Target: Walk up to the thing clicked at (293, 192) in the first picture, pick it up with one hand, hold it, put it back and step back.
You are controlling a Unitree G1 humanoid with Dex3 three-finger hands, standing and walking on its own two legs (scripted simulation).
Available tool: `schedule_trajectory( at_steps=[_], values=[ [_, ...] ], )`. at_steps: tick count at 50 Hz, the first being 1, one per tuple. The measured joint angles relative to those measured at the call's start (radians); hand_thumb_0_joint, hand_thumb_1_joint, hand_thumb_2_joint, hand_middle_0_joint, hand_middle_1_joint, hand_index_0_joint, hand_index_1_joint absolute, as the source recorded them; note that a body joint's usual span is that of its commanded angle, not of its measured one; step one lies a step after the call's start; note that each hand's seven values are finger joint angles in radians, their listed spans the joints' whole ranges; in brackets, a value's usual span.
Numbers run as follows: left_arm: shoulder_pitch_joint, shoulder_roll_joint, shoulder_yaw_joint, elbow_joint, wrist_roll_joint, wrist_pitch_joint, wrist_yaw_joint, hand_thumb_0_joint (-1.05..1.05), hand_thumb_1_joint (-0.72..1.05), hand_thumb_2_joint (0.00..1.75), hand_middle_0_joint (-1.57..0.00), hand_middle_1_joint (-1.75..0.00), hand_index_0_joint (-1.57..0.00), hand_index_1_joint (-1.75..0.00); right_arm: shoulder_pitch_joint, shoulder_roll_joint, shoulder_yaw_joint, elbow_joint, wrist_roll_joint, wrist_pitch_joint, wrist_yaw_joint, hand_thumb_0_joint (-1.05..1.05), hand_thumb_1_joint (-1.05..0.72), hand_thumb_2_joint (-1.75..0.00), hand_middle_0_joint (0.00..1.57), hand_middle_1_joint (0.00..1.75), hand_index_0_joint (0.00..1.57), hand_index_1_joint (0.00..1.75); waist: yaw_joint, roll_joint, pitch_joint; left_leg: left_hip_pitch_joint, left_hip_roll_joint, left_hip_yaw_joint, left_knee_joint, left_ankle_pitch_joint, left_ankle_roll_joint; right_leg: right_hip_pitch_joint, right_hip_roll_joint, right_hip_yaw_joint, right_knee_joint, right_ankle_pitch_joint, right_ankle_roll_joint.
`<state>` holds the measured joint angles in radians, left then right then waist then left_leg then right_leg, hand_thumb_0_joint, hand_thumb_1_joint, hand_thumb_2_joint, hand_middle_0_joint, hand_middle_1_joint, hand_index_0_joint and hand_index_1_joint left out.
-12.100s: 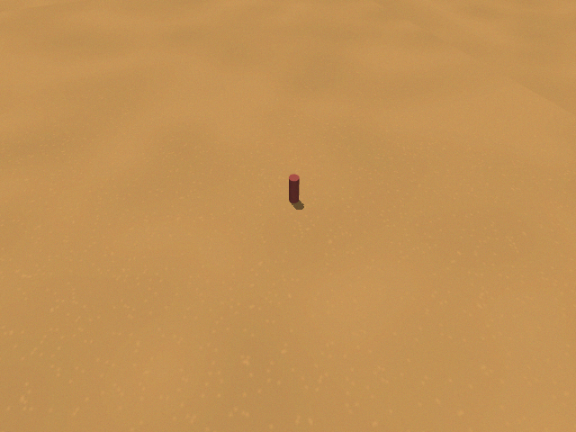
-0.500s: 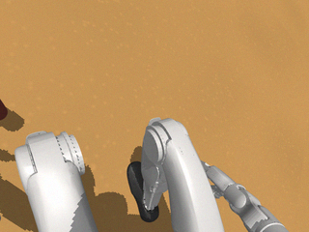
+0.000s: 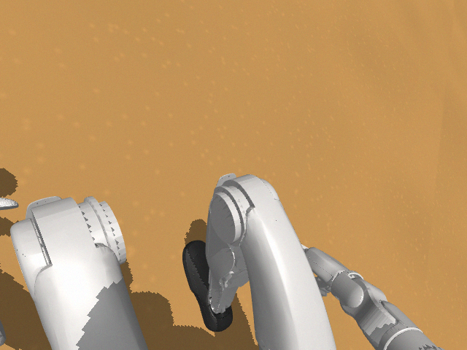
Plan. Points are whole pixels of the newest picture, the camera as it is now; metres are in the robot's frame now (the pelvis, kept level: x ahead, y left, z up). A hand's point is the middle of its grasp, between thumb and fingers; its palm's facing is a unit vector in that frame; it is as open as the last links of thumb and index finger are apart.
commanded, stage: close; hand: left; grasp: from the side
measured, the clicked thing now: out of the picture +0.42 +0.32 -0.20
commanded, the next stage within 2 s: settle in 0.70 s
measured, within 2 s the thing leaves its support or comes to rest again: leaves its support in 0.96 s
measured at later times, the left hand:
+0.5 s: hand out of the picture +0.42 +0.31 -0.17, palm faces +0.38 -0.93 +0.00, open 9.3 cm
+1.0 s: hand out of the picture +0.43 +0.31 -0.16, palm faces +0.40 -0.92 +0.01, open 6.7 cm
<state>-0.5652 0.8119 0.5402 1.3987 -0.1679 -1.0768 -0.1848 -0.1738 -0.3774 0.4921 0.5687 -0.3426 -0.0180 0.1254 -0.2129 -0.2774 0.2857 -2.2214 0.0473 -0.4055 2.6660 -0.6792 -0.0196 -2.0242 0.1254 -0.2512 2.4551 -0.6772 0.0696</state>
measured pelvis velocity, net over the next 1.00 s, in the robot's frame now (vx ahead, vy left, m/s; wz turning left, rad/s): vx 0.00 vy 0.00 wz -0.03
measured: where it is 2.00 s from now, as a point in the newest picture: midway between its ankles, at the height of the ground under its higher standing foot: (156, 324)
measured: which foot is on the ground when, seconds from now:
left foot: down 0.00-1.00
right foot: down 0.00-1.00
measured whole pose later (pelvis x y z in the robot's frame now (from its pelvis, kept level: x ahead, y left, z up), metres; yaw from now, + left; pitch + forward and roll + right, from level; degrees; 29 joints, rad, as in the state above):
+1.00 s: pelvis +0.00 +0.00 +0.00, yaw -1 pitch +10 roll -17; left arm -0.63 0.88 0.56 1.40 -0.15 -1.06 -0.10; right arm -0.18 -0.37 0.53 0.54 -0.35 0.04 0.12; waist -0.23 -0.29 0.32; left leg -2.21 0.06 -0.43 2.67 -0.70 -0.02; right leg -2.03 0.14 -0.27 2.44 -0.66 0.08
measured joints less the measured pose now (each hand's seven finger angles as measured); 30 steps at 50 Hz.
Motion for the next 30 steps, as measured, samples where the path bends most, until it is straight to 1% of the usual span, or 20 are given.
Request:
schedule_trajectory(
  at_steps=[4,8,11,19,28,30],
  values=[
    [-0.009,0.009,-0.019,0.014,-0.004,-0.01,0.021,-0.02,-0.39,0.14,-0.09,-0.09,-0.08,-0.08,-0.007,0.002,0.01,0.0,-0.005,0.003,0.004,0.0,-0.9,-0.9,0.2,0.3,0.21,0.3,0.001,-0.003,0.006,0.001,0.001,-0.002,0.001,0.0,0.0,0.0,0.002,-0.001,-0.001,0.003,0.003],
    [-0.024,0.014,-0.03,0.03,-0.005,-0.016,0.036,-0.01,-0.3,0.2,-0.16,-0.15,-0.15,-0.15,-0.013,0.004,0.021,-0.005,-0.007,0.005,0.004,0.0,-0.9,-0.9,0.2,0.3,0.21,0.3,-0.004,-0.009,0.008,0.003,0.002,-0.009,0.004,-0.003,-0.001,0.001,0.005,-0.005,-0.002,0.004,0.008],
    [-0.035,0.018,-0.028,0.039,-0.001,-0.022,0.045,-0.01,-0.22,0.27,-0.24,-0.22,-0.22,-0.22,-0.016,0.006,0.029,-0.012,-0.009,0.008,0.003,0.0,-0.9,-0.9,0.2,0.3,0.21,0.3,-0.009,-0.014,0.011,0.006,0.003,-0.015,0.006,-0.006,-0.003,0.002,0.008,-0.009,-0.004,0.006,0.008],
    [-0.042,0.046,-0.005,0.049,0.022,-0.025,0.073,-0.01,0.02,0.46,-0.42,-0.4,-0.41,-0.4,-0.016,0.006,0.046,-0.029,-0.017,0.027,0.0,0.0,-0.89,-0.89,0.2,0.3,0.21,0.3,-0.019,-0.022,0.027,0.011,0.008,-0.028,0.009,-0.015,-0.004,0.005,0.014,-0.018,-0.011,0.008,0.005],
    [-0.053,0.061,-0.007,0.041,0.011,-0.02,0.082,0.0,0.31,0.69,-0.65,-0.64,-0.63,-0.64,-0.011,0.001,0.05,-0.021,-0.017,0.037,-0.001,0.0,-0.88,-0.89,0.21,0.3,0.21,0.3,-0.019,-0.021,0.037,0.009,0.011,-0.025,0.005,-0.018,-0.002,0.004,0.015,-0.015,-0.015,0.007,0.011],
    [-0.06,0.062,-0.006,0.046,0.012,-0.017,0.082,0.01,0.28,0.71,-0.7,-0.7,-0.66,-0.7,-0.011,0.002,0.051,-0.022,-0.017,0.039,-0.002,0.0,-0.88,-0.89,0.21,0.3,0.21,0.3,-0.02,-0.022,0.036,0.01,0.012,-0.027,0.005,-0.019,-0.003,0.004,0.015,-0.017,-0.016,0.007,0.01]
  ],
)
